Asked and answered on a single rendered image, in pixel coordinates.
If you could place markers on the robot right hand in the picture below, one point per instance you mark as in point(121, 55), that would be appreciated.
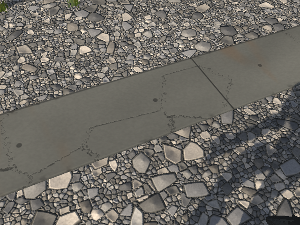
point(283, 220)

